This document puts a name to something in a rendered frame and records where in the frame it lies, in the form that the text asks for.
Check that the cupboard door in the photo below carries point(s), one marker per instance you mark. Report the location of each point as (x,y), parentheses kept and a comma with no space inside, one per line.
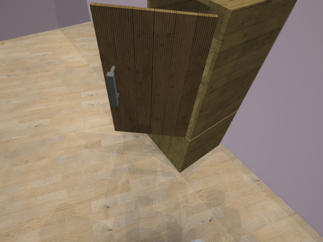
(159,58)

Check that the handle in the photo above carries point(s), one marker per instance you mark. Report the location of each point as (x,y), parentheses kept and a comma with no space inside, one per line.
(112,87)

